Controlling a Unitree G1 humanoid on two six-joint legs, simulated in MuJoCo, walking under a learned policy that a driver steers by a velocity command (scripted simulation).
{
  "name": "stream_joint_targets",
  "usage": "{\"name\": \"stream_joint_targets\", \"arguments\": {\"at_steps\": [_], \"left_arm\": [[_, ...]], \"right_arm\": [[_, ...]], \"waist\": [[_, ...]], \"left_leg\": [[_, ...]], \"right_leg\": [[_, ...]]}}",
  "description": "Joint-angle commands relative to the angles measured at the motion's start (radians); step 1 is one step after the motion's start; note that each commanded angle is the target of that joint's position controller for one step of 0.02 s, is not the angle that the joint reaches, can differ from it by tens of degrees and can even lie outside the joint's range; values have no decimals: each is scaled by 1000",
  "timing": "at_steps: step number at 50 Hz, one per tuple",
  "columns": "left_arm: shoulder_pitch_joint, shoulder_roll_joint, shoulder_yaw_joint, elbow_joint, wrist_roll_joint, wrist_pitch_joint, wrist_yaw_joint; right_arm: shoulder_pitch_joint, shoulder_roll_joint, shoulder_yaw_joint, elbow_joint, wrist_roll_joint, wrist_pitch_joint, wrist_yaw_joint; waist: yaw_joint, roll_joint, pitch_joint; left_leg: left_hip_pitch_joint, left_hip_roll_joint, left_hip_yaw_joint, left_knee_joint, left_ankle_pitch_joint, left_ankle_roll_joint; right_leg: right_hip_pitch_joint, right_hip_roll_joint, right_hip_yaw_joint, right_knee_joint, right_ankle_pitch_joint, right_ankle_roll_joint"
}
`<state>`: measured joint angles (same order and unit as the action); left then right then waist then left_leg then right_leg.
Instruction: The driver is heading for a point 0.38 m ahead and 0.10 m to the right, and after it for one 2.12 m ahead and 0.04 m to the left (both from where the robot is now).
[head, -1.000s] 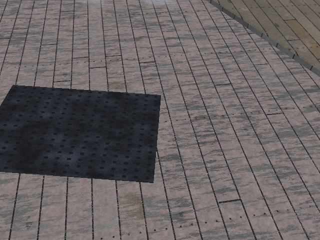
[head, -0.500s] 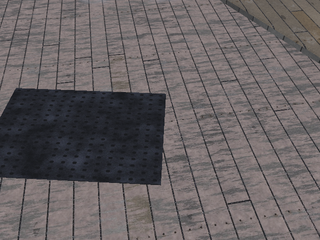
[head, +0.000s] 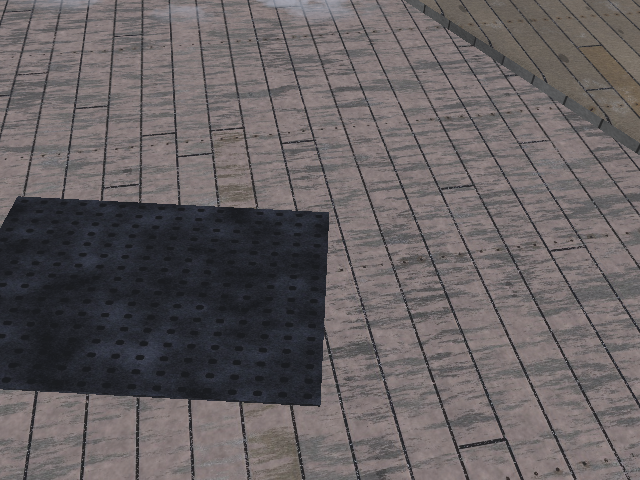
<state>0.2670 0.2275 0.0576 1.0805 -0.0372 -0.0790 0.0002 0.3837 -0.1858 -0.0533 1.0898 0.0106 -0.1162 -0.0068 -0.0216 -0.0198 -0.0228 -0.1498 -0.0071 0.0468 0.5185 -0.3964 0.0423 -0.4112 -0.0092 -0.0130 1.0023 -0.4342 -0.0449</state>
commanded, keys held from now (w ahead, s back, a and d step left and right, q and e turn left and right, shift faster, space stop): w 0.30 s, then no key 0.70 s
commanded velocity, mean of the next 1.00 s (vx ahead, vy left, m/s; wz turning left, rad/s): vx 0.24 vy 0.00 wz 0.00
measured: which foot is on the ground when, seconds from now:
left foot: down 0.00-0.34, up 0.36-0.72, down 0.74-1.00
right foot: up 0.00-0.30, down 0.32-1.00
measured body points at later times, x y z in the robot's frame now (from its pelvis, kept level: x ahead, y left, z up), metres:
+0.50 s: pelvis +0.24 -0.06 +0.00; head +0.28 -0.06 +0.45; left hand +0.34 +0.20 -0.13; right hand +0.30 -0.32 -0.14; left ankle +0.19 +0.09 -0.63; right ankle +0.31 -0.14 -0.73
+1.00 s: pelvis +0.36 -0.03 +0.00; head +0.38 -0.02 +0.45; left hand +0.41 +0.22 -0.15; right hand +0.45 -0.28 -0.14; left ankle +0.39 +0.09 -0.73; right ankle +0.31 -0.14 -0.73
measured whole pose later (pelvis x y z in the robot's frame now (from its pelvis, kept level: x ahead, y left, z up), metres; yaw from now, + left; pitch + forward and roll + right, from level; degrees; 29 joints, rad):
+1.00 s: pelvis +0.36 -0.03 +0.00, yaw +0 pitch +1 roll +0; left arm 0.20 0.22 0.02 1.07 0.00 -0.01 0.03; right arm 0.15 -0.20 -0.06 1.03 0.00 -0.03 -0.03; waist 0.01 -0.01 0.02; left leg -0.31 0.02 0.01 0.53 -0.22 0.00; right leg -0.17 0.00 -0.06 0.50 -0.34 -0.02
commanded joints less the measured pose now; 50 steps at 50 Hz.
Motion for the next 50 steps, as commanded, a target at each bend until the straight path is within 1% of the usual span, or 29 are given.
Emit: {"name": "stream_joint_targets", "arguments": {"at_steps": [1,3,4,6,8,10,12,14,15,16,17,18,19,20,21,22,24,27,29,32,35,36,37,38,39,40,41,44,50], "left_arm": [[-189,69,8,-121,-3,-51,-18],[-216,54,10,-135,3,-44,-27],[-231,37,5,-142,5,-38,-32],[-320,6,-11,-180,11,-28,-37],[-407,-2,-22,-216,11,-21,-41],[-437,32,-19,-241,4,-14,-44],[-440,69,-9,-257,3,-17,-48],[-331,119,18,-239,5,-19,-47],[-174,155,41,-193,3,-16,-42],[-16,195,60,-149,8,-10,-34],[126,292,79,-125,48,-7,-25],[119,252,58,-112,50,-1,-29],[4,199,39,-131,36,-6,-34],[-102,142,21,-152,30,-10,-34],[-167,102,6,-156,33,-19,-42],[-195,78,-1,-151,39,-28,-44],[-191,79,-4,-128,60,-31,-44],[-189,105,-8,-108,74,-30,-20],[-190,116,-8,-107,69,-19,-4],[-135,146,-3,-88,60,0,8],[-120,132,-9,-76,43,18,10],[-111,114,-15,-72,33,22,11],[-66,85,-24,-60,35,22,11],[-16,66,-29,-56,51,19,11],[90,40,-29,-38,51,20,13],[36,59,-29,-41,52,30,20],[-5,88,-23,-47,48,41,24],[-16,92,-21,-41,44,60,30],[-20,86,-18,-22,36,62,30]], "right_arm": [[174,-124,-11,13,-3,-2,9],[154,-76,10,2,-8,17,6],[145,-74,14,-7,-13,24,2],[102,-104,14,-36,-19,28,-11],[128,-154,2,-37,-14,22,-20],[152,-171,-7,-23,0,15,-22],[149,-172,-14,-19,6,15,-20],[127,-194,-25,-24,1,27,-20],[111,-190,-24,-30,-4,37,-20],[88,-184,-20,-47,-11,41,-18],[188,-70,10,-68,-20,31,-7],[224,-28,24,-42,1,5,1],[135,-105,-1,-66,26,-11,4],[52,-130,-6,-90,32,-12,-3],[16,-133,-15,-94,21,-3,-16],[20,-131,-26,-95,9,15,-28],[58,-83,-25,-90,5,46,-38],[7,-76,-27,-122,-9,64,-45],[-66,-79,-22,-143,-15,71,-44],[-162,-99,-20,-161,-7,85,-37],[-195,-116,-25,-163,-12,91,-34],[-184,-122,-27,-154,-21,90,-33],[-173,-148,-32,-151,-31,88,-35],[-165,-196,-39,-154,-31,87,-39],[-200,-213,-40,-141,-22,91,-40],[-224,-146,-32,-138,-13,92,-30],[-239,-119,-26,-137,-15,90,-25],[-237,-133,-29,-123,-15,77,-22],[-227,-128,-28,-91,-8,80,-25]], "waist": [[-42,88,104],[-25,97,114],[-20,101,119],[-23,99,154],[-41,121,171],[-32,140,187],[-9,139,173],[62,175,68],[139,181,-24],[211,170,-112],[170,-73,-300],[142,-206,-449],[122,-153,-295],[86,-80,-158],[46,5,-80],[12,-2,-54],[-24,-34,-34],[-52,-44,-29],[-38,-50,-45],[3,-50,-53],[-1,-40,-24],[-11,-26,-20],[-8,10,-16],[34,82,-33],[112,208,-49],[78,193,-35],[62,156,-8],[51,98,-17],[37,39,-48]], "left_leg": [[420,339,-418,-260,420,188],[331,286,-288,-307,494,146],[278,261,-240,-330,501,138],[112,199,-140,-377,480,123],[23,194,-109,-438,453,126],[65,223,-101,-451,463,124],[160,250,-85,-395,612,105],[241,263,-59,-230,977,78],[216,236,-31,-52,1104,57],[52,195,-21,184,1017,20],[-318,36,-10,618,481,-46],[-411,-80,-159,886,-180,-56],[-473,-13,-205,961,-157,-41],[-480,43,-148,933,-96,-32],[-433,87,-119,866,-44,-32],[-363,118,-115,796,-14,-25],[-265,123,-106,717,14,-21],[-261,130,-104,523,103,-46],[-226,132,-92,345,198,-58],[-185,106,-76,194,268,-71],[-127,82,-63,36,271,-56],[-74,73,-55,-42,306,-42],[-15,108,-94,-109,427,-27],[52,179,-160,-96,607,0],[48,210,-196,-82,545,65],[-36,167,-179,-104,387,52],[-67,131,-150,-107,332,26],[-44,96,-111,-67,435,7],[0,84,-92,-13,585,23]], "right_leg": [[-647,-70,41,222,70,-34],[-568,-98,13,131,152,-25],[-519,-95,-6,66,201,-14],[-364,-62,-49,-148,329,7],[-219,-21,-86,-304,418,11],[-181,-18,-69,-385,445,-9],[-156,-8,-61,-448,436,-42],[-5,38,-83,-444,388,-77],[184,68,-100,-441,375,-102],[447,3,-26,-428,420,-134],[843,-291,397,-446,449,-281],[865,-431,752,-655,513,-365],[694,-382,605,-669,580,-312],[506,-344,413,-670,682,-271],[337,-295,286,-693,770,-235],[225,-249,194,-720,785,-206],[96,-217,124,-763,822,-208],[55,-202,61,-782,894,-226],[65,-177,22,-778,846,-203],[106,-181,41,-783,660,-190],[124,-179,75,-739,446,-163],[118,-153,76,-703,371,-133],[106,-116,70,-661,301,-85],[71,-53,31,-589,215,-40],[52,4,-15,-601,122,-10],[128,1,-30,-604,140,5],[133,0,-31,-601,153,8],[150,-20,-16,-589,230,1],[193,-33,-14,-549,379,10]]}}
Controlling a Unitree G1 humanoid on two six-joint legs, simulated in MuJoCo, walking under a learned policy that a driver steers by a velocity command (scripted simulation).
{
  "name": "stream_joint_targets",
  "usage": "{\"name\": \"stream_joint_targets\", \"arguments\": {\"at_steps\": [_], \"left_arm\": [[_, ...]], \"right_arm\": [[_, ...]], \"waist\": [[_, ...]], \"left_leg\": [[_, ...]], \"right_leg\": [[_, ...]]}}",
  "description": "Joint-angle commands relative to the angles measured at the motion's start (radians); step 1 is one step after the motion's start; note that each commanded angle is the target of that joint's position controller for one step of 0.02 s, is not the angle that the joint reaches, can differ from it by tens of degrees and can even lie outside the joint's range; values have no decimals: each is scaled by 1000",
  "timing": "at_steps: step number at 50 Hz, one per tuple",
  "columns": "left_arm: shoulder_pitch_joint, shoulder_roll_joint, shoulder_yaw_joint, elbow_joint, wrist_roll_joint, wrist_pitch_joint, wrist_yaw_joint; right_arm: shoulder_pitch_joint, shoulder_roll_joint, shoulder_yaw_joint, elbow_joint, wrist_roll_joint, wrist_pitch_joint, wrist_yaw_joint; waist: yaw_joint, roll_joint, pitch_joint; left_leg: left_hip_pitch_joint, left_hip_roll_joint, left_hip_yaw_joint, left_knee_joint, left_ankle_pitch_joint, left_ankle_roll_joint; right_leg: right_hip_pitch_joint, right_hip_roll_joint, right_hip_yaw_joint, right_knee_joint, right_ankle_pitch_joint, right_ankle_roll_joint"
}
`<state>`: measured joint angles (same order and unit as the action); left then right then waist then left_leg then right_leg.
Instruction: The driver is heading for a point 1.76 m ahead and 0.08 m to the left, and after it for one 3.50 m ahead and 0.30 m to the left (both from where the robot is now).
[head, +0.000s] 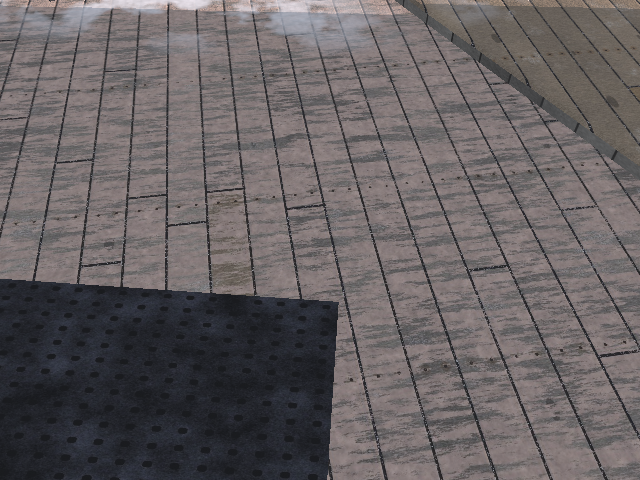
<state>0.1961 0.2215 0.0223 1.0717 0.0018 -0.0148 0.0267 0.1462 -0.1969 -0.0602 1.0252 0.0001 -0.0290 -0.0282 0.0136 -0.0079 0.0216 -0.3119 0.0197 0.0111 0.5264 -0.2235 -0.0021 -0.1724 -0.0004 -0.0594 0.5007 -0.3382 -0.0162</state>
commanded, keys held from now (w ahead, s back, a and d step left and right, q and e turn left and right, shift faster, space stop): no key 1.00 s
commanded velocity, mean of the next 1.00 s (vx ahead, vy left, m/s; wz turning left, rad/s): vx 0.01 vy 0.00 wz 0.00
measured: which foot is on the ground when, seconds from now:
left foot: down 0.00-1.00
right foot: down 0.00-1.00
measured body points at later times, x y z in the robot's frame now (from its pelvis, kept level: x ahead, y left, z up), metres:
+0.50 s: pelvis +0.00 +0.00 +0.00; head +0.01 +0.00 +0.45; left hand +0.01 +0.24 -0.16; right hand +0.08 -0.25 -0.15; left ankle +0.03 +0.12 -0.73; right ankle -0.05 -0.11 -0.73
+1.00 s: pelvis +0.00 -0.01 +0.00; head +0.01 -0.01 +0.45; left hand -0.02 +0.22 -0.15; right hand +0.03 -0.25 -0.15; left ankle +0.03 +0.12 -0.73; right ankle -0.05 -0.11 -0.73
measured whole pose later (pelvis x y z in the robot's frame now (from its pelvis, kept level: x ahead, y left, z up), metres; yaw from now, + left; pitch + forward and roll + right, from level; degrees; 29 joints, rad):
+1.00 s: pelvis +0.00 -0.01 +0.00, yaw +0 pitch -1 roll +0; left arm 0.31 0.17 0.01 1.12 0.00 -0.02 0.03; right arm 0.19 -0.19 -0.04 1.14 0.00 0.01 -0.05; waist 0.00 0.01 0.03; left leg -0.27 0.02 0.01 0.48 -0.19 -0.01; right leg -0.13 0.01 -0.06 0.47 -0.32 -0.03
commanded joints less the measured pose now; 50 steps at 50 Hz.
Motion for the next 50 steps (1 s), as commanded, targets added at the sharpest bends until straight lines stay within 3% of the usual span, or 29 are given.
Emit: {"name": "stream_joint_targets", "arguments": {"at_steps": [1,20,50], "left_arm": [[54,89,17,-9,-3,0,4],[94,67,8,36,2,3,11],[186,32,3,36,1,-6,8]], "right_arm": [[8,-116,-21,-24,3,-5,-3],[-16,-98,-14,31,1,32,-11],[62,-84,9,94,2,31,-22]], "waist": [[2,20,-90],[-8,9,1],[-13,5,32]], "left_leg": [[160,55,-54,-18,411,68],[156,26,-29,-61,234,41],[133,26,-29,-94,158,24]], "right_leg": [[-42,-42,32,-45,288,-17],[-72,-51,41,-102,173,-10],[-89,-47,50,-158,119,-23]]}}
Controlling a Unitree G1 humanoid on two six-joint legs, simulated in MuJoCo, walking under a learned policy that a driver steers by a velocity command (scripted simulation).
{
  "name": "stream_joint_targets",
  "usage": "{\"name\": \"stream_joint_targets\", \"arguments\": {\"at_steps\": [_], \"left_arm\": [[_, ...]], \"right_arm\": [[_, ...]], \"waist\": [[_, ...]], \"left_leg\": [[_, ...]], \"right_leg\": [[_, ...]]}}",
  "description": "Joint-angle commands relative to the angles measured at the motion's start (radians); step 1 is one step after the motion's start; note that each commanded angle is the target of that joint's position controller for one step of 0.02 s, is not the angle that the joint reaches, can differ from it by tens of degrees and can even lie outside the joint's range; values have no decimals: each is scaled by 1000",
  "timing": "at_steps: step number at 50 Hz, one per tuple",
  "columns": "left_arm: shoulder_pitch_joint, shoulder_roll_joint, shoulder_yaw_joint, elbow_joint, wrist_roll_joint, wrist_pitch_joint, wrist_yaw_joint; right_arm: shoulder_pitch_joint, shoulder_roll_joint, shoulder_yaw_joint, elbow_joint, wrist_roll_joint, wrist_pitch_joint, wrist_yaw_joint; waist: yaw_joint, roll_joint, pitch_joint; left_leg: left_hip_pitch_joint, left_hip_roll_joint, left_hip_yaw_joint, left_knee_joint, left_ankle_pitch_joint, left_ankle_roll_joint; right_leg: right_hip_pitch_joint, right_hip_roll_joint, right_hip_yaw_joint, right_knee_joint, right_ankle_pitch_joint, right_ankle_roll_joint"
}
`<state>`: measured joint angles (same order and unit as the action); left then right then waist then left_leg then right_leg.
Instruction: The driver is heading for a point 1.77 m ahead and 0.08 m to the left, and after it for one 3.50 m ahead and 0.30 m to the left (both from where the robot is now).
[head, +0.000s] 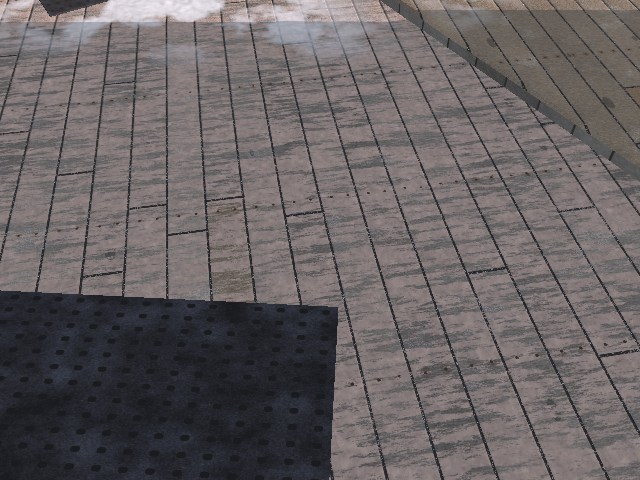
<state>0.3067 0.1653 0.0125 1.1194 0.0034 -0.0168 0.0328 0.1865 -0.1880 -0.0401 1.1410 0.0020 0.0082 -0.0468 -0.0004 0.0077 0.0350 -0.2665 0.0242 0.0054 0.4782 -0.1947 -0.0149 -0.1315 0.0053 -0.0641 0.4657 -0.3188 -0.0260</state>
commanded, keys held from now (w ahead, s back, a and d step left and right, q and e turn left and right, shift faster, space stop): no key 0.30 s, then w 0.18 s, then no key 0.38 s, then w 0.14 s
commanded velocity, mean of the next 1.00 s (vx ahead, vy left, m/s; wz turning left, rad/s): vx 0.10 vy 0.00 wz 0.00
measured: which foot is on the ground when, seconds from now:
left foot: down 0.00-0.36, up 0.38-0.58, down 0.60-1.00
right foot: down 0.00-0.62, up 0.64-1.00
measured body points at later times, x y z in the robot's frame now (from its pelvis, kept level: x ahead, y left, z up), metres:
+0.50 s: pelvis +0.03 +0.01 +0.00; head +0.04 +0.02 +0.45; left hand -0.02 +0.26 -0.16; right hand +0.08 -0.24 -0.15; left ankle +0.03 +0.13 -0.70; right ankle -0.04 -0.10 -0.74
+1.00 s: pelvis +0.14 +0.06 -0.01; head +0.14 +0.05 +0.44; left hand +0.19 +0.31 -0.15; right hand +0.18 -0.19 -0.16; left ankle +0.11 +0.15 -0.74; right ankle +0.13 -0.06 -0.74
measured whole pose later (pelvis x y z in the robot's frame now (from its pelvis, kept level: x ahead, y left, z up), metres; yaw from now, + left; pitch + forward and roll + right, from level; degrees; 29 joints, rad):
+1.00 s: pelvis +0.14 +0.06 -0.01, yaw -1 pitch +0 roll +2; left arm 0.22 0.19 0.05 1.05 -0.01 -0.02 0.04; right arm 0.24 -0.21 -0.05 1.07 0.02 -0.05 -0.02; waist 0.00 0.00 -0.02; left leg -0.19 -0.05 0.10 0.50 -0.32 0.07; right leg -0.29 -0.05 -0.01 0.62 -0.35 -0.06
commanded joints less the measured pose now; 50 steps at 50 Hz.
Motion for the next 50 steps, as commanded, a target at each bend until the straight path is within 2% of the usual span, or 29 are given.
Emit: {"name": "stream_joint_targets", "arguments": {"at_steps": [1,15,16,17,18,19,20,21,22,23,25,27,29,30,31,32,33,34,35,37,38,39,41,43,45,46,47,49,50], "left_arm": [[78,88,13,-13,-1,-4,2],[106,81,13,-22,-2,-5,1],[128,78,14,-13,-3,-3,2],[138,101,23,-11,-10,0,5],[137,139,36,-21,-18,2,9],[160,171,47,-27,-25,-1,11],[163,209,62,-34,-29,-10,12],[165,212,67,-41,-23,-24,13],[168,194,65,-44,-14,-39,11],[162,177,63,-50,-16,-50,8],[128,164,61,-68,-25,-53,1],[101,189,64,-75,-21,-36,-4],[109,200,64,-72,-25,-23,-4],[95,176,55,-73,-25,-28,-2],[79,120,35,-105,3,-33,3],[145,40,19,-99,-7,-37,11],[166,85,34,-82,-26,-36,12],[117,106,39,-90,-33,-36,9],[92,104,43,-84,-27,-32,12],[84,101,54,-76,-16,-17,20],[85,84,51,-72,-17,-12,19],[73,71,47,-75,-18,-10,21],[17,73,41,-90,-18,-5,25],[8,86,41,-86,-19,9,25],[14,99,44,-68,-13,21,20],[-11,125,51,-73,-8,24,19],[-40,133,53,-88,-9,18,17],[-82,128,54,-101,-22,-16,3],[-111,107,52,-108,-24,-36,-6]], "right_arm": [[24,-92,-11,-22,0,-6,-3],[43,-90,-7,-19,2,-6,-5],[59,-79,-5,-10,2,-5,-5],[57,-82,-7,-10,7,-4,-6],[44,-86,-11,-18,11,-7,-6],[-1,-88,-12,-42,11,-17,-2],[-44,-76,-8,-71,14,-32,6],[-82,-74,-8,-93,20,-49,15],[-100,-83,-13,-107,27,-63,24],[-93,-89,-17,-113,34,-76,31],[-109,-94,-20,-123,36,-98,42],[-64,-66,-18,-103,28,-101,48],[92,-87,-37,-45,25,-86,46],[170,-125,-52,-33,20,-78,40],[246,-224,-70,-37,6,-71,27],[302,-260,-64,-26,-16,-75,35],[234,-198,-42,-40,-9,-89,40],[147,-176,-33,-70,-1,-96,42],[68,-152,-20,-92,-4,-96,46],[6,-95,2,-100,-18,-95,45],[14,-90,6,-93,-27,-94,41],[24,-103,6,-89,-31,-93,35],[29,-148,-1,-89,-24,-86,24],[17,-165,-6,-94,-5,-73,18],[30,-180,-18,-91,26,-60,22],[56,-191,-27,-89,29,-55,24],[63,-194,-34,-93,26,-53,24],[88,-181,-41,-103,28,-62,17],[109,-193,-47,-101,30,-72,15]], "waist": [[1,-10,19],[1,-10,17],[2,-19,-6],[9,-41,11],[18,-87,46],[40,-132,93],[53,-179,141],[60,-177,180],[59,-156,196],[47,-131,188],[40,-86,156],[9,-100,99],[-52,-102,17],[-93,-57,-30],[-101,164,-94],[-85,330,-206],[-42,191,-170],[-29,127,-99],[-1,60,-74],[37,65,-44],[45,82,-49],[47,90,-57],[37,82,-81],[38,75,-102],[37,65,-74],[15,68,-29],[4,83,28],[-12,79,105],[-20,60,125]], "left_leg": [[87,21,-24,-46,130,37],[89,22,-24,-41,150,36],[95,5,-3,-30,56,36],[61,-29,34,16,-97,37],[-16,-61,74,89,-243,39],[-132,-65,93,184,-286,44],[-220,-28,73,296,-253,60],[-325,19,32,396,-267,74],[-434,54,-5,475,-304,84],[-501,82,-28,488,-306,92],[-437,84,-5,327,-266,92],[-182,5,94,165,-159,71],[99,-78,143,61,60,56],[203,-38,81,20,129,73],[314,180,-196,-60,379,137],[376,383,-523,-174,561,298],[301,383,-499,-162,511,310],[223,345,-371,-146,497,281],[151,290,-264,-149,494,241],[38,206,-120,-164,553,198],[25,178,-80,-160,598,193],[33,166,-62,-152,636,201],[66,169,-68,-135,647,219],[68,182,-92,-133,539,229],[-3,158,-122,-194,7,214],[-34,159,-171,-241,-304,212],[-54,184,-233,-272,-509,220],[24,247,-308,-308,-594,249],[67,281,-343,-295,-563,263]], "right_leg": [[-130,-52,55,-123,103,-14],[-124,-51,55,-119,140,-16],[-113,-47,54,-132,34,-22],[-120,-53,76,-152,-139,-46],[-128,-96,145,-192,-334,-86],[-115,-187,267,-262,-488,-138],[-112,-301,406,-323,-544,-197],[-84,-369,487,-355,-503,-237],[-16,-397,512,-354,-418,-249],[55,-389,489,-335,-335,-238],[85,-314,345,-289,-113,-178],[-27,-221,192,-199,116,-138],[-133,-170,132,-61,323,-101],[-164,-121,77,83,397,-53],[-291,-22,-9,376,135,32],[-382,66,51,620,-315,70],[-388,8,153,768,-329,65],[-426,-22,145,805,-277,53],[-403,-62,131,759,-214,45],[-292,-100,117,600,-126,44],[-248,-94,102,516,-101,47],[-222,-87,90,428,-96,53],[-183,-71,76,274,-84,63],[-118,-64,61,154,-1,64],[-37,-37,15,52,105,34],[-59,-29,6,96,36,13],[-120,-33,7,126,-54,-16],[-303,-41,12,178,-94,-67],[-357,-53,18,194,-79,-84]]}}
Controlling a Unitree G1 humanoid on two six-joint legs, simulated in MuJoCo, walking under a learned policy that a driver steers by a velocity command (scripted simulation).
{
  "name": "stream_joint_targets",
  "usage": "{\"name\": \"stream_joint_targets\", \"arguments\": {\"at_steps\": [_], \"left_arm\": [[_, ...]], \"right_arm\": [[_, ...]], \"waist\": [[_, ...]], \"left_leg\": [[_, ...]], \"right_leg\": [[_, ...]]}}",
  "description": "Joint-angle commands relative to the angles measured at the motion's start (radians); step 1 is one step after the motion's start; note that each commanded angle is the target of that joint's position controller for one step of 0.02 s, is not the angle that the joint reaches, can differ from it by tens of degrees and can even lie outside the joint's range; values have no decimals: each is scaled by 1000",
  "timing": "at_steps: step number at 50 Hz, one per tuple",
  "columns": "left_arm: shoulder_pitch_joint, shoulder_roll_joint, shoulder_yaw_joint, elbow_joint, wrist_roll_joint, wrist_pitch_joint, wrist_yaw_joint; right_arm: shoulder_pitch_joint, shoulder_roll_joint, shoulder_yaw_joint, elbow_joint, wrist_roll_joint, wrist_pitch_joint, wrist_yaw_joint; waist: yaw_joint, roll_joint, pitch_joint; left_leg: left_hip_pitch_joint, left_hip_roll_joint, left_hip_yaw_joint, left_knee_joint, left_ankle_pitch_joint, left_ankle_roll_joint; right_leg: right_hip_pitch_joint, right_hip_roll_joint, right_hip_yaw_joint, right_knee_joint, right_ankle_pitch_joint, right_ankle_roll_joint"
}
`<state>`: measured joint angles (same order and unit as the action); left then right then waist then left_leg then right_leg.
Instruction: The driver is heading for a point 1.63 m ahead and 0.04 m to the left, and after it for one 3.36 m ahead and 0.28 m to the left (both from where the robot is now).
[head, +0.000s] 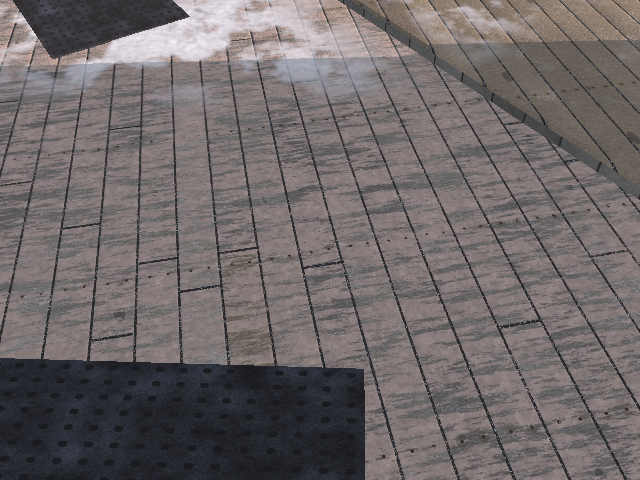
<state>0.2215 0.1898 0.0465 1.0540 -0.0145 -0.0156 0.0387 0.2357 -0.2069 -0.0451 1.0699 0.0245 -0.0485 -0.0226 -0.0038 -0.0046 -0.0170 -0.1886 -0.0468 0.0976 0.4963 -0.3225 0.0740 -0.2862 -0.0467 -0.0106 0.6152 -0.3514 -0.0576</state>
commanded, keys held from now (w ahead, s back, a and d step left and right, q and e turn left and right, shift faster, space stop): w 0.54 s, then no key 0.46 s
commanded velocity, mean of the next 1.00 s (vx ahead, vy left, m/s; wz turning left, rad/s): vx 0.31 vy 0.00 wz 0.00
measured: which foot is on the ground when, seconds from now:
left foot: down 0.00-0.12, up 0.14-0.54, down 0.56-1.00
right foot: up 0.00-0.06, down 0.08-0.58, up 0.60-0.96, down 0.98-1.00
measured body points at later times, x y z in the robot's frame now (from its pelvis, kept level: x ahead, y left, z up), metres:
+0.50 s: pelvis +0.20 -0.02 -0.01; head +0.24 -0.03 +0.44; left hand +0.09 +0.22 -0.14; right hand +0.45 -0.22 -0.10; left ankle +0.40 +0.11 -0.71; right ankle +0.02 -0.12 -0.73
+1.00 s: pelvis +0.40 +0.01 +0.00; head +0.41 +0.00 +0.45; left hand +0.52 +0.26 -0.12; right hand +0.47 -0.24 -0.15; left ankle +0.40 +0.10 -0.73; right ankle +0.47 -0.13 -0.74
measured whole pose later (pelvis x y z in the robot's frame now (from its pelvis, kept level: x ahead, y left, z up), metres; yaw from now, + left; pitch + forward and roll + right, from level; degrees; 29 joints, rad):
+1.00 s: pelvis +0.40 +0.01 +0.00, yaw +0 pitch +1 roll +3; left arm 0.12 0.21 0.06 0.96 0.01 -0.02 0.04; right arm 0.18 -0.22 -0.03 1.04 -0.01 -0.06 -0.01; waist -0.01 -0.04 0.00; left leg -0.21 -0.07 0.09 0.43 -0.23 0.05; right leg -0.36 -0.09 0.03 0.50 -0.14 0.02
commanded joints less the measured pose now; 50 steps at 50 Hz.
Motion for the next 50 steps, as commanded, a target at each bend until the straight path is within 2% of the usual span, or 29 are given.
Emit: {"name": "stream_joint_targets", "arguments": {"at_steps": [1,3,4,5,6,7,8,9,11,13,17,22,25,26,27,28,29,30,31,32,33,34,36,38,42,45,48,49,50], "left_arm": [[-46,69,17,-46,-4,-53,-19],[-4,59,22,-28,-10,-75,-33],[75,66,28,2,-14,-81,-35],[204,106,44,47,-15,-85,-33],[356,222,82,93,-23,-91,-29],[408,212,73,90,-5,-102,-39],[349,149,49,71,12,-113,-38],[288,131,41,46,15,-116,-43],[208,107,24,18,3,-110,-49],[211,89,14,15,9,-97,-45],[238,139,19,1,17,-91,-21],[308,150,31,24,-1,-90,-17],[273,177,45,15,0,-80,-16],[257,189,51,11,3,-72,-15],[236,183,49,4,6,-63,-16],[212,169,41,-17,13,-61,-18],[333,32,3,-34,8,-75,-30],[328,49,4,-7,-10,-105,-36],[237,119,26,-36,-33,-114,-36],[173,134,29,-52,-29,-112,-26],[140,136,40,-53,-14,-102,-11],[158,121,47,-54,-4,-85,-2],[197,72,44,-49,-3,-56,5],[169,64,44,-69,7,-42,11],[33,74,33,-111,15,-25,9],[-36,104,36,-124,7,-9,4],[-33,115,40,-113,25,-9,1],[-23,145,45,-110,34,-11,2],[-17,192,51,-114,33,-12,6]], "right_arm": [[75,-180,-45,-28,8,-24,-7],[46,-169,-43,-42,7,-33,0],[-4,-157,-40,-62,11,-33,6],[-92,-129,-30,-99,13,-35,11],[-152,-67,-13,-147,10,-53,16],[-180,-88,-15,-161,-1,-70,18],[-171,-108,-20,-157,8,-80,29],[-144,-106,-19,-146,18,-79,38],[-152,-111,-25,-141,10,-71,42],[-160,-91,-25,-143,4,-55,46],[-324,-44,-5,-203,-1,-42,45],[-439,-68,-2,-254,11,-42,62],[-390,-117,-22,-259,8,-53,71],[-309,-146,-38,-241,7,-53,67],[-142,-183,-62,-191,8,-49,61],[27,-225,-80,-147,-6,-45,52],[153,-314,-95,-123,-44,-43,49],[132,-248,-70,-114,-42,-40,51],[12,-199,-52,-133,-28,-44,54],[-90,-147,-35,-153,-22,-50,58],[-141,-109,-23,-152,-22,-57,65],[-154,-97,-18,-142,-31,-64,68],[-148,-98,-13,-119,-50,-65,65],[-147,-118,-11,-104,-61,-66,49],[-133,-154,-13,-95,-51,-43,18],[-91,-161,-12,-77,-44,-24,13],[-81,-127,-1,-68,-22,-10,10],[-35,-99,8,-57,-25,-11,10],[15,-83,11,-53,-42,-14,10]], "waist": [[-18,51,180],[18,58,146],[57,47,122],[116,-18,98],[150,-262,65],[169,-295,39],[120,-160,39],[80,-100,25],[39,-29,58],[28,-61,76],[60,-68,133],[78,-98,178],[17,-119,109],[-30,-142,47],[-113,-143,-45],[-183,-115,-152],[-123,155,-346],[-120,195,-433],[-91,160,-264],[-52,69,-153],[-17,4,-87],[17,29,-65],[52,60,-53],[72,71,-48],[45,84,-74],[18,81,-58],[41,55,-28],[33,12,-26],[-13,-61,-39]], "left_leg": [[0,367,-448,-293,-378,182],[-12,341,-380,-225,-244,161],[-83,294,-308,-162,-170,132],[-219,202,-185,-9,-37,79],[-464,23,24,352,65,-19],[-682,-16,-50,608,-207,-34],[-763,44,-141,744,-202,-11],[-767,82,-152,778,-119,4],[-715,150,-145,673,31,5],[-626,155,-103,570,111,-19],[-511,110,-38,250,295,-45],[-457,91,-35,58,362,-7],[-352,54,-22,28,290,40],[-243,22,-1,38,260,57],[-37,-8,18,30,265,83],[266,96,-97,70,328,126],[650,404,-593,1,302,311],[623,467,-814,-152,424,328],[456,427,-613,-147,542,273],[275,388,-441,-152,678,235],[126,337,-330,-179,732,200],[19,303,-261,-207,749,177],[-95,273,-198,-245,788,182],[-134,261,-154,-259,840,195],[-112,230,-102,-259,739,162],[-85,242,-139,-261,505,153],[-97,206,-158,-187,262,96],[-114,167,-151,-145,183,48],[-153,102,-107,-74,89,5]], "right_leg": [[-212,-12,-30,48,-37,-64],[-138,-13,-34,-4,-25,-78],[-18,-5,-30,-60,-9,-85],[149,-39,57,-162,-24,-113],[387,-198,375,-315,0,-201],[538,-333,637,-388,160,-269],[553,-334,569,-339,266,-243],[532,-309,467,-326,333,-211],[428,-269,313,-382,394,-156],[346,-209,201,-427,449,-128],[227,-139,69,-493,490,-106],[305,-188,42,-514,461,-105],[410,-221,21,-387,791,-80],[426,-217,9,-286,973,-69],[381,-181,-20,-99,1071,-47],[169,-140,-26,161,910,-12],[-227,55,-18,629,249,66],[-291,120,169,814,-228,53],[-353,57,167,854,-201,43],[-333,-2,116,805,-131,41],[-290,-36,85,738,-93,43],[-214,-64,82,679,-62,38],[-127,-69,72,598,-34,40],[-119,-73,69,479,23,56],[-66,-67,46,175,184,81],[-34,-47,41,54,203,85],[72,-24,22,-149,263,55],[132,-64,68,-205,407,39],[191,-133,128,-187,584,11]]}}
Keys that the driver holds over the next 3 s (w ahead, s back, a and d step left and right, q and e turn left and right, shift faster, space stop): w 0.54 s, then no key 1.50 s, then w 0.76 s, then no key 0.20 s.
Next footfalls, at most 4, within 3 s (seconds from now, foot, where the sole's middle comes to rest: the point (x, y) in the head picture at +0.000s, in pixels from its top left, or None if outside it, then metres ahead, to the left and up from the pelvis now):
0.08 right None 0.06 -0.13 -0.77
0.56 left None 0.44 0.10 -0.77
0.98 right None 0.51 -0.13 -0.77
2.36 right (419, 463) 0.57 -0.16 -0.77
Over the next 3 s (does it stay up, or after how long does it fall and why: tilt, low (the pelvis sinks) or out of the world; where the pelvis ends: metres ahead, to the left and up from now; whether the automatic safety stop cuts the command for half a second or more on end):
stays up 0.81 -0.02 -0.01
